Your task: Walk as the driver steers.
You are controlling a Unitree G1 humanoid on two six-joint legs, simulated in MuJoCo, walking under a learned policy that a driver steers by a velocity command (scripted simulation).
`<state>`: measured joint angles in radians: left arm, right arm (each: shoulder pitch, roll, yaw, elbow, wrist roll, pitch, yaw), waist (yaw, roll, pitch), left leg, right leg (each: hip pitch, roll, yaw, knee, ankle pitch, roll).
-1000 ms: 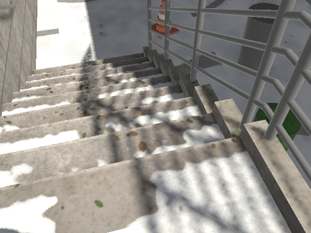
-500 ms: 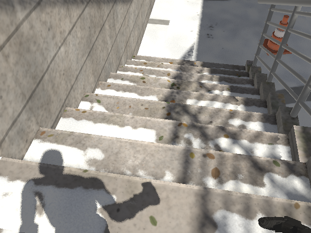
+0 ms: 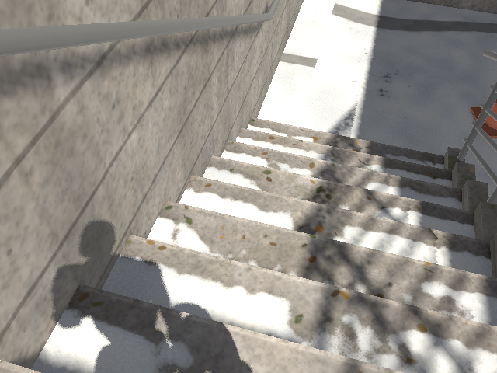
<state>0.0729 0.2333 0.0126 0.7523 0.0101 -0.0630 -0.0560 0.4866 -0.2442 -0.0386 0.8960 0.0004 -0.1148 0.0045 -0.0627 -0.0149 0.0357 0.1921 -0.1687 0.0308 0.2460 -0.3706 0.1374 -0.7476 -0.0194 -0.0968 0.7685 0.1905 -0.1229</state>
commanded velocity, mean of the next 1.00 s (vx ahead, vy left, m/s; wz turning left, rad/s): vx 1.00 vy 0.00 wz -0.84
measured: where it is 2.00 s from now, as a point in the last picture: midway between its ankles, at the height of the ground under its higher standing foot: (324, 268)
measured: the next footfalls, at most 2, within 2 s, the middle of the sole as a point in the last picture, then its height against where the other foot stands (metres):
right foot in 0.04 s outside the picture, level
left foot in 0.50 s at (184, 350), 0.17 m lower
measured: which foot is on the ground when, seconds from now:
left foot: down 0.00-0.04, up 0.06-0.48, down 0.50-0.98, up 1.00-1.00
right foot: up 0.00-0.02, down 0.04-0.50, up 0.52-0.98, down 1.00-1.00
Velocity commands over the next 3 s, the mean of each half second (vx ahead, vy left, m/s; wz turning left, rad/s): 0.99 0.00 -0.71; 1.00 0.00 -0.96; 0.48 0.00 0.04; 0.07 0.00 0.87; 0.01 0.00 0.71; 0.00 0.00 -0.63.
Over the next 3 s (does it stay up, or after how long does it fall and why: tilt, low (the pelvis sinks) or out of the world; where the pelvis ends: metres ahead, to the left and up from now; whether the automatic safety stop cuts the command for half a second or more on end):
stays up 1.06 -0.44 -0.51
